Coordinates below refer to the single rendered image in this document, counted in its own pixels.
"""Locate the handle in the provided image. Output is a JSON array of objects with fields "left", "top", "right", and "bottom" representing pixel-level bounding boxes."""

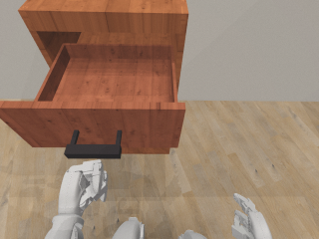
[{"left": 64, "top": 129, "right": 122, "bottom": 159}]

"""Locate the robot left forearm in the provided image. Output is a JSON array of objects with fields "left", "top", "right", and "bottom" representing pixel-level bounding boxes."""
[{"left": 45, "top": 213, "right": 85, "bottom": 239}]

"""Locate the robot right hand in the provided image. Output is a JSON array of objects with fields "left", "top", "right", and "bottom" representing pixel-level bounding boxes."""
[{"left": 231, "top": 193, "right": 273, "bottom": 239}]

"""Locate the drawer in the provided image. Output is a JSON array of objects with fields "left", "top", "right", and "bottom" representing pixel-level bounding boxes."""
[{"left": 0, "top": 43, "right": 186, "bottom": 148}]

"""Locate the robot left hand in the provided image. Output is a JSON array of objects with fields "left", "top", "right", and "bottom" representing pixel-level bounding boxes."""
[{"left": 58, "top": 159, "right": 109, "bottom": 217}]

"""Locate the left robot thigh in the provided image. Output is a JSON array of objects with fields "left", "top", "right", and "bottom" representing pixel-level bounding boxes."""
[{"left": 112, "top": 220, "right": 146, "bottom": 239}]

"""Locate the cabinet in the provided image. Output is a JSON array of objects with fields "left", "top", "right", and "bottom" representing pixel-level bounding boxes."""
[{"left": 18, "top": 0, "right": 189, "bottom": 154}]

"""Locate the left robot shin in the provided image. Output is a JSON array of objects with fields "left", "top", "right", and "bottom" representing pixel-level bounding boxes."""
[{"left": 129, "top": 217, "right": 139, "bottom": 221}]

